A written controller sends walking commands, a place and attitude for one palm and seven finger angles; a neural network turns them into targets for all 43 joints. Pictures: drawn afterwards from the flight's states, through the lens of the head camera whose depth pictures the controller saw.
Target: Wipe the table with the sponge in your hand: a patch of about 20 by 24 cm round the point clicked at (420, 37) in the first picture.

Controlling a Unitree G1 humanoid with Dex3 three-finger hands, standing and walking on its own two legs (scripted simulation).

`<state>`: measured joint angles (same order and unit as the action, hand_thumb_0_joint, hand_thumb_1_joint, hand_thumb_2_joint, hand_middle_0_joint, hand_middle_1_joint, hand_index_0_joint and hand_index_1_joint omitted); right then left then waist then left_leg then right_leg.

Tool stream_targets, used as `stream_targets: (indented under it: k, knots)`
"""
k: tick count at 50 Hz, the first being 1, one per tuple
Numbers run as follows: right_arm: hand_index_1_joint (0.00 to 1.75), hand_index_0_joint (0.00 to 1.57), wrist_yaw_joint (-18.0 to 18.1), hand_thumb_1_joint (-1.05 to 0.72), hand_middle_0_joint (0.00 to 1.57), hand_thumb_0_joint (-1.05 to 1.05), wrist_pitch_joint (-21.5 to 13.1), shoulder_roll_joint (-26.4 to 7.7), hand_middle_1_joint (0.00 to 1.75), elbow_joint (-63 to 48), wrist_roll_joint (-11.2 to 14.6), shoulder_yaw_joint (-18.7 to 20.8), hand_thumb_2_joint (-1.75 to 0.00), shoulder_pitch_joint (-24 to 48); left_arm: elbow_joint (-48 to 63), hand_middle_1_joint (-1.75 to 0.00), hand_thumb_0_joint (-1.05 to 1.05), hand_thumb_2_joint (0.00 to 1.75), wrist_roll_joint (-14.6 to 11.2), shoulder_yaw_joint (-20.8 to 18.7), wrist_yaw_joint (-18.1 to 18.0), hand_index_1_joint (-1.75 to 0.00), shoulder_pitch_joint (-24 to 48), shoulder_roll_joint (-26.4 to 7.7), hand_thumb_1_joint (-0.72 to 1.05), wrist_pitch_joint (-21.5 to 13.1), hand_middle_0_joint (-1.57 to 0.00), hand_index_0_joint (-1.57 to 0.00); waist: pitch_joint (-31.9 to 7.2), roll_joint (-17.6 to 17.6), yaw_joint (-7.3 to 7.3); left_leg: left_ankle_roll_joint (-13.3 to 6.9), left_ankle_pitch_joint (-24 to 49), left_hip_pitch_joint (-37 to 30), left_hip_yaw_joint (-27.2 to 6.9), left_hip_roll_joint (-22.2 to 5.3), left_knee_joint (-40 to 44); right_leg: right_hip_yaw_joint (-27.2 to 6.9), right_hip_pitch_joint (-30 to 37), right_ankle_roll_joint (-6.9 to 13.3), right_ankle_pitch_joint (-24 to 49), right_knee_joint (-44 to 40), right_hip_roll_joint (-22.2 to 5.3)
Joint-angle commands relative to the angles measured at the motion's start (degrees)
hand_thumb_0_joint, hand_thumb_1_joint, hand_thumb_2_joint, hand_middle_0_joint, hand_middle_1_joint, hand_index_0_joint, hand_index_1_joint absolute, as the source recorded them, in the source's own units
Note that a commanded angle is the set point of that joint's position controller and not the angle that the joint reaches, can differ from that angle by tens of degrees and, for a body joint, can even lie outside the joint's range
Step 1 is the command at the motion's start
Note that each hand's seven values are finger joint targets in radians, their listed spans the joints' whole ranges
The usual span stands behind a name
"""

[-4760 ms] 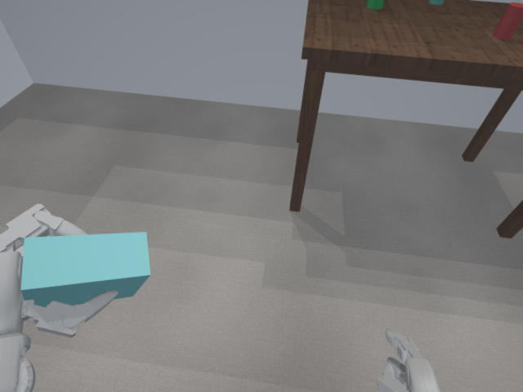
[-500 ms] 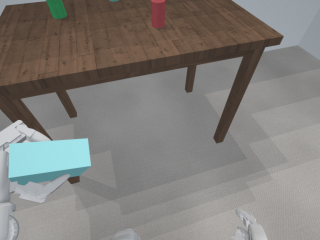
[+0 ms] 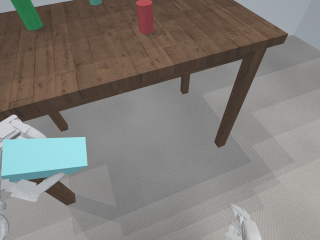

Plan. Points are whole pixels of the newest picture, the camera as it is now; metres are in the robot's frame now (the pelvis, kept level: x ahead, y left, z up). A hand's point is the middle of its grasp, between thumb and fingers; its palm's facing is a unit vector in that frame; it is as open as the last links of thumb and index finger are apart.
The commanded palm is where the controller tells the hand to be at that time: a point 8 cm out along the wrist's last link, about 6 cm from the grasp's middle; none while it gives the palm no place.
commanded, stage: take the last steps up to it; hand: left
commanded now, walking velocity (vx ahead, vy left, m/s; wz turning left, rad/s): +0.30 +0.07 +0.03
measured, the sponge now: (56, 159) +0.23 +0.20 +0.16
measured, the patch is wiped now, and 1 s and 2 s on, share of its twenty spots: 0.00 0.00 0.00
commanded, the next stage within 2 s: come to a stop and stand still in 0.70 s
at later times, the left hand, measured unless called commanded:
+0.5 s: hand (41, 106) +0.33 +0.26 +0.19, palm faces +0.39 -0.81 -0.42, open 9.4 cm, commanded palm +0.27 +0.30 +0.19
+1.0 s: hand (59, 86) +0.40 +0.25 +0.18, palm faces +0.36 -0.82 -0.45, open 9.4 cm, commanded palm +0.34 +0.30 +0.19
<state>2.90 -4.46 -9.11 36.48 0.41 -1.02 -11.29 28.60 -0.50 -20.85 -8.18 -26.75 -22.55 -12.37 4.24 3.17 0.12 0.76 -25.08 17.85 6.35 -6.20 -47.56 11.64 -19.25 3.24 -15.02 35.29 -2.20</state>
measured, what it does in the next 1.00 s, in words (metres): walks ahead: left foot, then right foot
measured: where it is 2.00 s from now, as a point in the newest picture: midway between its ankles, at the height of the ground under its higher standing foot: outside the picture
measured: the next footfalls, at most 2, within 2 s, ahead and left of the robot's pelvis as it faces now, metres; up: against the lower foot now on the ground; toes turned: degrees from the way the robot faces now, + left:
left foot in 0.32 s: +0.17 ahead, +0.17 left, +0.00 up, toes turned +10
right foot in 0.60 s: +0.19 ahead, -0.08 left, +0.00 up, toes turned -10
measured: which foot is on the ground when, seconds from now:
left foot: up 0.00-0.30, down 0.32-0.62, up 0.64-0.94, down 0.96-1.00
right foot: down 0.00-0.32, up 0.34-0.58, down 0.60-0.98, up 1.00-1.00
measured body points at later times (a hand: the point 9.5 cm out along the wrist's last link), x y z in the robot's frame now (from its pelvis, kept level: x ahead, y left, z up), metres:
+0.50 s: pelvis +0.11 +0.03 +0.01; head +0.14 +0.03 +0.46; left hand +0.31 +0.30 +0.21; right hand +0.29 -0.19 -0.08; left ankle +0.13 +0.16 -0.72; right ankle +0.10 -0.08 -0.68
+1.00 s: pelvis +0.18 +0.02 +0.00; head +0.22 +0.03 +0.45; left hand +0.38 +0.30 +0.21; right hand +0.36 -0.24 -0.07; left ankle +0.23 +0.14 -0.73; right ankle +0.15 -0.08 -0.72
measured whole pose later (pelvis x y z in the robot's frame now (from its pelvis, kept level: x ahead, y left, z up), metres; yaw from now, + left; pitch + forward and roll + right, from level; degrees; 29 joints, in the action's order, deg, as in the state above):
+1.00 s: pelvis +0.18 +0.02 +0.00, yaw +0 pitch -1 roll +1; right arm 4.1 -1.8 -14.1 32.0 0.4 3.1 -9.8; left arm 34.1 -1.3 -21.0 -9.5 -29.0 -23.4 -12.5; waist 6.1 -2.8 0.0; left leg -0.2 -11.4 17.3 8.3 -2.3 -30.6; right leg 7.8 -13.4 0.0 -23.1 37.0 -4.5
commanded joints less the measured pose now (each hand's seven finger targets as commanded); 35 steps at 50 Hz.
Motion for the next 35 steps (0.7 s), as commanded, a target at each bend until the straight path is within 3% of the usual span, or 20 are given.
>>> stream_targets:
  k: [1,2,5,9,13,14,15,16,17,18,19,22,25,28,29,30,31,32,33,35]
  knots:
    - [0.3,0.2,0.0,-0.9,0.2,0.0,-1.9,-7.8,0.3,-8.1,-0.2,3.4,-0.9,5.3,11.6,-1.6,0.0,1.3,-1.4,-9.1,-1.5,-1.6,3.5,-10.2,0.1,-3.9,-1.2,-1.2,-8.1,-10.5,-0.53,0.8,0.6,24.2,-8.1,-0.2,-26.8,-33.0,18.9,9.2,4.6,-19.5,-23.3]
    - [0.3,0.2,-0.1,-0.9,0.2,0.0,-1.2,-7.3,0.3,-7.7,-0.3,2.8,-0.9,6.1,13.3,-1.6,0.0,1.3,-0.8,-9.4,-1.5,-1.6,4.1,-10.6,0.1,-4.2,-1.2,-1.2,-9.0,-6.7,-0.6,1.0,1.3,23.0,-7.7,-1.0,-23.6,-26.4,18.3,8.2,10.3,-17.8,-21.4]
    - [0.3,0.2,0.1,-0.9,0.2,0.0,-0.6,-7.2,0.3,-8.4,-0.7,2.8,-0.9,5.5,14.5,-1.6,0.0,1.3,-0.5,-8.4,-2.0,-1.6,0.8,-9.0,0.1,-5.0,-1.2,-1.2,-9.8,-8.6,-0.05,0.8,4.3,15.4,-4.0,-1.5,-8.5,-14.5,14.3,5.8,20.8,-15.8,-17.8]
    - [0.3,0.2,0.6,-0.9,0.2,0.0,-0.8,-6.7,0.3,-10.5,-0.8,3.1,-0.9,5.2,14.9,-1.6,0.0,1.3,-0.9,-8.8,-3.0,-1.6,-1.3,-8.7,0.1,-4.2,-1.2,-1.2,-10.5,-12.1,-1.77,0.0,7.8,7.2,2.9,1.9,7.3,-12.1,14.1,5.0,17.9,-14.5,-15.6]
    - [0.3,0.2,1.6,-0.9,0.2,0.0,-1.1,-7.5,0.3,-11.1,-0.7,4.1,-0.9,3.3,15.2,-1.6,0.0,1.3,-0.9,-7.8,-3.5,-1.6,1.7,-8.4,0.1,-3.8,-1.2,-1.2,-10.8,-8.3,-0.39,-0.3,15.3,-5.4,5.7,3.6,20.5,-9.1,11.4,1.7,11.5,-7.3,-12.1]
    - [0.3,0.2,1.9,-0.9,0.2,0.0,-1.2,-8.5,0.3,-11.3,-0.5,4.8,-0.9,2.7,15.7,-1.6,0.0,1.3,-0.8,-7.2,-3.3,-1.6,2.9,-8.1,0.1,-4.0,-1.2,-1.2,-11.4,-3.2,0.33,-1.2,16.2,-11.1,3.8,2.3,23.1,-8.4,8.1,0.2,12.0,-0.6,-10.5]
    - [0.3,0.2,2.0,-0.9,0.2,0.0,-1.2,-9.8,0.3,-11.6,-0.3,5.2,-0.9,2.4,16.1,-1.6,0.0,1.3,-0.9,-6.9,-3.2,-1.6,4.2,-7.8,0.1,-4.4,-1.2,-1.2,-12.6,5.6,0.83,-4.8,19.5,-17.3,-6.2,-4.8,25.0,-5.8,0.4,-2.2,5.5,9.9,-6.1]
    - [0.3,0.2,1.6,-0.9,0.2,0.0,-1.3,-10.1,0.3,-11.7,0.1,5.2,-0.9,2.4,15.9,-1.6,0.0,1.3,-1.1,-6.7,-3.2,-1.6,5.6,-7.7,0.1,-5.0,-1.2,-1.2,-12.9,13.3,0.64,-10.4,29.8,-21.7,-21.5,-15.1,27.0,-4.1,-9.5,-4.2,-16.7,21.2,-0.8]
    - [0.3,0.2,1.6,-0.9,0.2,0.0,-1.8,-9.5,0.3,-11.2,-0.4,4.5,-0.9,3.4,12.6,-1.6,0.0,1.3,-0.8,-7.1,-2.4,-1.6,5.3,-9.7,0.1,-5.3,-1.2,-1.2,-11.7,15.4,0.32,-13.4,25.3,-18.1,-28.2,-19.1,30.3,-7.9,-12.9,-3.9,-22.2,30.0,-0.6]
    - [0.3,0.2,1.4,-0.9,0.2,0.0,-1.9,-8.8,0.3,-10.6,-0.4,4.3,-0.9,4.1,12.3,-1.6,0.0,1.3,-0.6,-7.1,-2.0,-1.6,5.8,-9.6,0.1,-5.0,-1.2,-1.2,-9.5,13.4,0.4,-15.4,21.7,-14.9,-28.2,-19.8,30.6,-10.7,-15.3,-4.1,-19.8,32.7,-2.8]
    - [0.3,0.2,1.1,-0.9,0.2,0.0,-2.1,-8.7,0.3,-10.1,0.1,4.4,-0.9,4.0,14.0,-1.6,0.0,1.3,-0.7,-6.8,-1.8,-1.6,5.9,-9.2,0.1,-4.9,-1.2,-1.2,-8.5,11.2,0.32,-15.5,21.6,-14.5,-24.2,-18.4,29.7,-11.0,-17.1,-4.5,-17.6,31.4,-3.9]
    - [0.3,0.2,0.5,-0.9,0.2,0.0,-3.0,-9.0,0.3,-10.2,0.2,4.4,-0.9,4.0,19.6,-1.6,0.0,1.3,-0.9,-6.6,-1.7,-1.6,2.5,-8.0,0.1,-4.7,-1.2,-1.2,-10.2,12.2,-0.79,-11.1,23.9,-10.0,-10.4,-12.5,28.4,-6.7,-9.0,-4.8,-11.4,19.3,-3.3]
    - [0.3,0.2,0.3,-0.9,0.2,0.0,-3.8,-8.7,0.3,-10.1,0.2,3.7,-0.9,3.4,17.4,-1.6,0.0,1.3,-1.5,-5.9,-1.9,-1.6,0.0,-6.4,0.1,-3.7,-1.2,-1.2,-10.4,12.2,-0.2,-8.7,22.3,-6.9,-6.2,-10.8,27.3,-2.3,-0.7,-5.1,-8.0,6.6,-0.5]
    - [0.3,0.2,1.2,-0.9,0.2,0.0,-3.1,-8.2,0.3,-10.0,0.3,3.4,-0.9,3.8,13.7,-1.6,0.0,1.3,-1.3,-6.9,-2.3,-1.6,1.7,-7.1,0.1,-2.7,-1.2,-1.2,-10.6,7.6,-0.39,-5.3,12.5,-2.7,-2.9,-8.6,21.2,-0.7,8.7,-5.0,-2.5,-6.0,0.5]
    - [0.3,0.2,1.4,-0.9,0.2,0.0,-2.7,-7.9,0.3,-9.8,0.2,3.3,-0.9,3.4,11.6,-1.6,0.0,1.3,-1.0,-7.2,-2.4,-1.6,2.7,-7.6,0.1,-2.4,-1.2,-1.2,-10.1,2.7,-0.14,-3.8,8.6,0.6,-1.0,-6.4,15.7,-5.1,11.6,-3.6,-1.0,-10.4,-2.3]
    - [0.3,0.2,1.4,-0.9,0.2,0.0,-2.1,-6.7,0.3,-10.0,0.2,3.2,-0.9,3.0,10.4,-1.6,0.0,1.3,-0.6,-7.9,-2.5,-1.6,3.7,-9.0,0.1,-2.2,-1.2,-1.2,-10.8,-9.6,0.12,-1.6,2.7,7.7,2.8,-1.1,4.5,-19.6,15.4,0.6,2.8,-14.1,-11.2]
    - [0.3,0.2,1.2,-0.9,0.2,0.0,-2.2,-6.4,0.3,-10.7,0.1,2.7,-0.9,4.7,8.4,-1.6,0.0,1.3,-1.5,-9.3,-2.4,-1.6,3.9,-10.4,0.1,-1.3,-1.2,-1.2,-8.9,-22.6,-1.4,0.3,-6.4,16.9,2.2,4.4,-7.7,-34.9,17.4,5.4,7.6,-18.5,-19.9]
    - [0.3,0.2,0.8,-0.9,0.2,0.0,-1.9,-7.9,0.3,-9.8,0.2,3.5,-0.9,4.9,8.5,-1.6,0.0,1.3,-1.9,-8.4,-2.3,-1.6,4.7,-10.1,0.1,-1.4,-1.2,-1.2,-8.9,-22.1,-0.94,0.6,-6.4,19.7,-3.6,3.4,-16.9,-38.4,18.2,7.2,9.5,-19.8,-22.8]
    - [0.3,0.2,0.5,-0.9,0.2,0.0,-1.7,-6.8,0.3,-9.3,0.2,2.5,-0.9,5.6,8.9,-1.6,0.0,1.3,-2.0,-8.8,-2.4,-1.6,4.5,-10.2,0.1,-1.8,-1.2,-1.2,-8.5,-17.6,-0.68,0.9,-4.4,22.3,-6.5,2.2,-21.2,-35.9,19.9,8.6,15.6,-17.9,-23.4]
    - [0.3,0.2,0.5,-0.9,0.2,0.0,-0.6,-6.2,0.3,-8.1,-0.4,1.4,-0.9,6.3,8.8,-1.6,0.0,1.3,-1.0,-8.2,-2.2,-1.6,1.8,-8.8,0.1,-3.0,-1.2,-1.2,-8.8,-9.5,-0.54,1.7,-0.3,21.1,-5.8,1.2,-19.7,-22.1,20.1,6.2,32.6,-14.1,-19.1]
